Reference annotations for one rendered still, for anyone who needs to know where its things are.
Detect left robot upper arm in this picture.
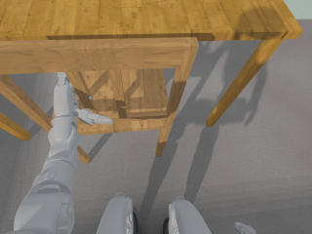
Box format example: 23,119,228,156
5,192,75,234

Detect chair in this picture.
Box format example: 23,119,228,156
0,37,199,164

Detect robot left forearm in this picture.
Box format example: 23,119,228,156
14,116,80,231

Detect table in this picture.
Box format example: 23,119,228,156
0,0,303,141

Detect right robot hand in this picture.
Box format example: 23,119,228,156
234,222,256,234

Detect robot left shin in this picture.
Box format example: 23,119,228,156
114,192,134,234

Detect left robot hand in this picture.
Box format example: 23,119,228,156
54,72,113,126

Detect left robot thigh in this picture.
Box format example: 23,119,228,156
97,196,134,234

